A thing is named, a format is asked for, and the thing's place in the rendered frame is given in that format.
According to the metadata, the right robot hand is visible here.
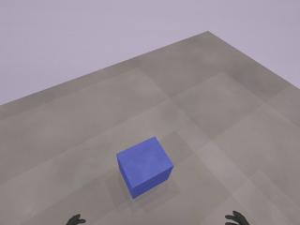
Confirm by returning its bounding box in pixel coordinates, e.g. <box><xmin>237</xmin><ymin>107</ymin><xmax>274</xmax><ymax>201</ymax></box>
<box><xmin>225</xmin><ymin>210</ymin><xmax>249</xmax><ymax>225</ymax></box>

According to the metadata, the left robot hand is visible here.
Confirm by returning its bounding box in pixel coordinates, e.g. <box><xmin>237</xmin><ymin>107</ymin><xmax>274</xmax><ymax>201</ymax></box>
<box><xmin>66</xmin><ymin>214</ymin><xmax>86</xmax><ymax>225</ymax></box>

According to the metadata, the carton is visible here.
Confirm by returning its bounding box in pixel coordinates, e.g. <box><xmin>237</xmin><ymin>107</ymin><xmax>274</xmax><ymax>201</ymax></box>
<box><xmin>116</xmin><ymin>136</ymin><xmax>173</xmax><ymax>199</ymax></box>

